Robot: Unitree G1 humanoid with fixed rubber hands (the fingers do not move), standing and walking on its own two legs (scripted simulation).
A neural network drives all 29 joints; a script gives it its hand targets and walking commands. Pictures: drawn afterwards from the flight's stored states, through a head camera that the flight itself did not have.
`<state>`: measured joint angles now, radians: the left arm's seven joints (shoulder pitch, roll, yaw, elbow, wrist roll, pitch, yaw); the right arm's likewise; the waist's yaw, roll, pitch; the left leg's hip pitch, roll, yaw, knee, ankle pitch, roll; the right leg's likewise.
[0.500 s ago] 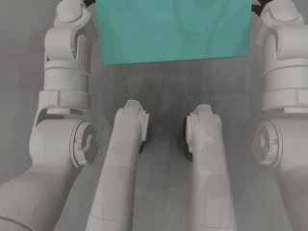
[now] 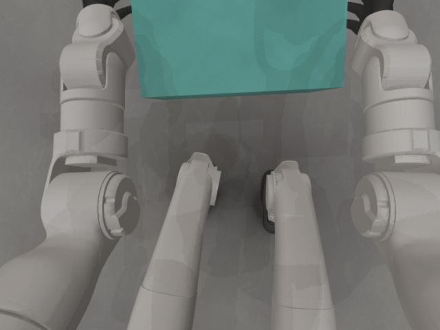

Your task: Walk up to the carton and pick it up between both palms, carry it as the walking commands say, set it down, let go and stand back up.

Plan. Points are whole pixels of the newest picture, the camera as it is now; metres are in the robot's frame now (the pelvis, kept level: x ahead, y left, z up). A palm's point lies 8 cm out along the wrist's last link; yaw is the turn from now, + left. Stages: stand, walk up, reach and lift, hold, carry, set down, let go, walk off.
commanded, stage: reach and lift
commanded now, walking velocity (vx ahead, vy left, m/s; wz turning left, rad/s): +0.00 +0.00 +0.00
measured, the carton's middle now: (235, 9) +0.58 +0.04 -0.12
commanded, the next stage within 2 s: none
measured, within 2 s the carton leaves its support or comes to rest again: neither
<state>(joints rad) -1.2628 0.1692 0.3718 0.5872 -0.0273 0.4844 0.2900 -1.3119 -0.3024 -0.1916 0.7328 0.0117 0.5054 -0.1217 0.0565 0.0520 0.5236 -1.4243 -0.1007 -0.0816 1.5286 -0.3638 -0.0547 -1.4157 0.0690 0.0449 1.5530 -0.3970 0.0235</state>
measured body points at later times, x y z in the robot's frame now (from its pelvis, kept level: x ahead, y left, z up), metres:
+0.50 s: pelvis +0.03 +0.00 +0.07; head +0.30 +0.00 +0.42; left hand +0.52 +0.21 +0.02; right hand +0.54 -0.16 +0.00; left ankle +0.18 +0.12 -0.53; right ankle +0.17 -0.12 -0.53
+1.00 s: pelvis +0.02 +0.00 +0.12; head +0.24 +0.01 +0.51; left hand +0.49 +0.21 +0.10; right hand +0.52 -0.15 +0.09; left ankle +0.18 +0.13 -0.53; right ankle +0.17 -0.12 -0.53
